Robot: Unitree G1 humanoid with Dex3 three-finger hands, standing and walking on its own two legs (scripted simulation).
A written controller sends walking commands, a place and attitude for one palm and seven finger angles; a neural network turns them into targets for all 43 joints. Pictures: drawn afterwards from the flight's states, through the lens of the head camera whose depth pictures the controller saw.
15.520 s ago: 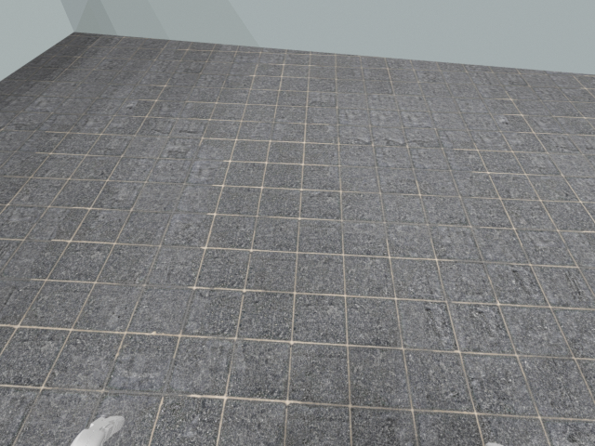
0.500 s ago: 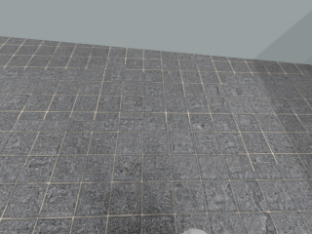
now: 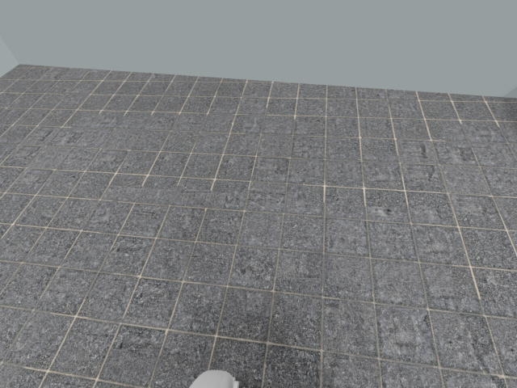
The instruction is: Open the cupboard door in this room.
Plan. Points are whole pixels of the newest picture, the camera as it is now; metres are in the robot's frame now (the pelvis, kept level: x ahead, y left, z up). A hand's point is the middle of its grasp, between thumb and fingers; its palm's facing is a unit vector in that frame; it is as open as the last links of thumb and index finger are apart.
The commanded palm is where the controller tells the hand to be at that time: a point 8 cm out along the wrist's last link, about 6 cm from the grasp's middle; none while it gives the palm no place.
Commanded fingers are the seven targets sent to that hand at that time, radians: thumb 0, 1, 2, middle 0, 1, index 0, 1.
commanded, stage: turn or walk to find it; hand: left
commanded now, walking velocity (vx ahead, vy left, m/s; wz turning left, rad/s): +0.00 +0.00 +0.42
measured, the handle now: out of the picture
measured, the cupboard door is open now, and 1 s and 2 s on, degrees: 0 0 0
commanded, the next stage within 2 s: none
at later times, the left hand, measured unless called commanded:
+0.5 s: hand out of the picture -0.04 +0.27 -0.17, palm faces +0.26 -0.93 -0.25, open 7.4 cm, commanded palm none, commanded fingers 0.00 0.90 0.90 -0.20 -0.30 -0.20 -0.30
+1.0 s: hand out of the picture -0.07 +0.18 -0.15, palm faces +0.43 -0.86 -0.28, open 7.4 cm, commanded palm none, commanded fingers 0.00 0.90 0.90 -0.20 -0.30 -0.20 -0.30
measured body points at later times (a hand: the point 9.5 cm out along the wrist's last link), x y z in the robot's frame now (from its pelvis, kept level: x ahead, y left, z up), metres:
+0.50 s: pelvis -0.04 +0.05 +0.00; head -0.02 +0.07 +0.45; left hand -0.05 +0.32 -0.15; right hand +0.11 -0.17 -0.14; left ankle -0.06 +0.15 -0.74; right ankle -0.02 -0.09 -0.67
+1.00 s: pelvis -0.06 -0.02 +0.00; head -0.02 -0.04 +0.45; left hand -0.09 +0.23 -0.13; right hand +0.07 -0.24 -0.17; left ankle -0.16 +0.13 -0.64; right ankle -0.02 -0.08 -0.74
